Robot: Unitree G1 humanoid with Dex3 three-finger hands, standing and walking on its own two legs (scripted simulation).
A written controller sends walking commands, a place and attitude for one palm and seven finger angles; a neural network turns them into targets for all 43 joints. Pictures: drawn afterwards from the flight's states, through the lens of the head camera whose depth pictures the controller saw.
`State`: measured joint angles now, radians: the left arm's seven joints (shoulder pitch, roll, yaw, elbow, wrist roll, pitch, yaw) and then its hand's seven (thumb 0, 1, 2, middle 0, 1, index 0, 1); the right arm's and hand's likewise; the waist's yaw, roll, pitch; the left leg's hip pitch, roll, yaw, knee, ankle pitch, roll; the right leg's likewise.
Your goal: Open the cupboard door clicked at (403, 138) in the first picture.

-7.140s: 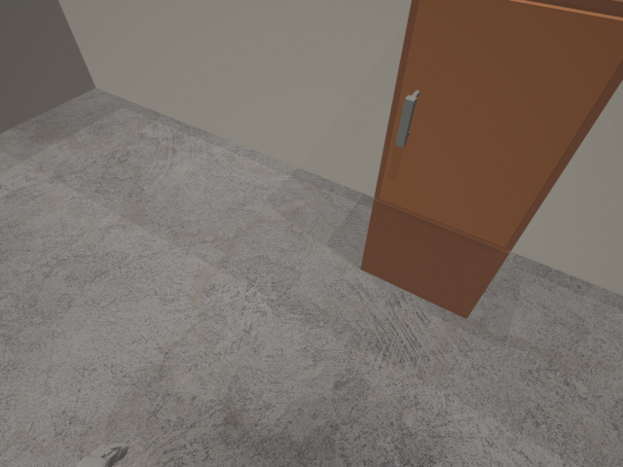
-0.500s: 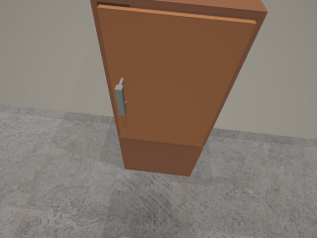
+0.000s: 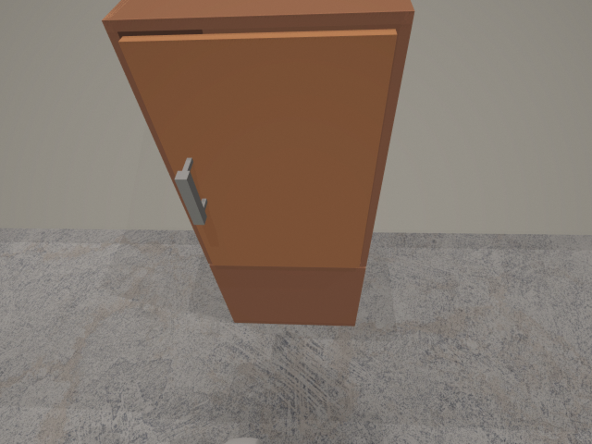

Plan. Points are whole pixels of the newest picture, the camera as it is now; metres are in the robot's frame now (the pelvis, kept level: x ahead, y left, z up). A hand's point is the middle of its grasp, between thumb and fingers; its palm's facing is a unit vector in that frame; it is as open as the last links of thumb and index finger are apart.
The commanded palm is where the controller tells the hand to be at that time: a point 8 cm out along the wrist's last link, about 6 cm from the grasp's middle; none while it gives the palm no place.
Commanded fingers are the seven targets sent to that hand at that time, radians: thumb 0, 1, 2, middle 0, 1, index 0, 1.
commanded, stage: come to a stop and stand still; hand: left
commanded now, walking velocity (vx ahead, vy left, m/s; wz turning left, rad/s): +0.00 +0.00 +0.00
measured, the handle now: (194, 191) +0.56 +0.24 -0.02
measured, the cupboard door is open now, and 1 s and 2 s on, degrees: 0 0 0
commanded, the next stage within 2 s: look again from close up in 0.28 s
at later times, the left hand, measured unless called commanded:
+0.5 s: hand out of the picture -0.04 +0.17 -0.16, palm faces +0.03 -0.98 -0.21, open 7.3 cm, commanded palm none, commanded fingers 0.00 0.90 0.90 -0.20 -0.30 -0.20 -0.30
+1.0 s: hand out of the picture +0.00 +0.18 -0.16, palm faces +0.03 -0.97 -0.22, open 7.3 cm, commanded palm +0.09 +0.23 -0.06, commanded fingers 0.00 0.88 0.89 -0.20 -0.31 -0.20 -0.31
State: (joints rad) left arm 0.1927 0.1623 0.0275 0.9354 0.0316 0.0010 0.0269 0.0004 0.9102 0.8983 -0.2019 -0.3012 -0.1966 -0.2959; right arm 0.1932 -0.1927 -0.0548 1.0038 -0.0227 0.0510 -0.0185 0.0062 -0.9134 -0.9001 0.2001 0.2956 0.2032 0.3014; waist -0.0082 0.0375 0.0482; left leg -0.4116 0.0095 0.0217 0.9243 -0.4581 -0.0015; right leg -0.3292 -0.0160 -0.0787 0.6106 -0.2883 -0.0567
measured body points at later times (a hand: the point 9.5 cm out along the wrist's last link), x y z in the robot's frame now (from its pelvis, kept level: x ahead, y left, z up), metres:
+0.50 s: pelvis -0.03 +0.00 +0.00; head -0.02 -0.02 +0.45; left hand -0.04 +0.22 -0.15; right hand -0.03 -0.21 -0.16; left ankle -0.05 +0.11 -0.73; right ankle +0.02 -0.08 -0.73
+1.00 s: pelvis +0.00 +0.00 +0.01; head +0.01 -0.02 +0.46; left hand +0.00 +0.23 -0.14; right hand -0.03 -0.20 -0.16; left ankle -0.05 +0.11 -0.73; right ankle +0.02 -0.08 -0.73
